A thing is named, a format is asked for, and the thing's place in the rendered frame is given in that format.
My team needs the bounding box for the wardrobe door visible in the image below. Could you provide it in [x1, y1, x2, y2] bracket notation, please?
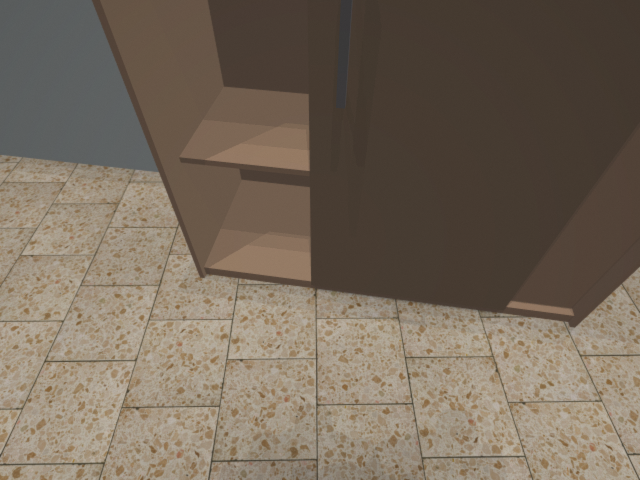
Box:
[511, 122, 640, 308]
[308, 0, 640, 310]

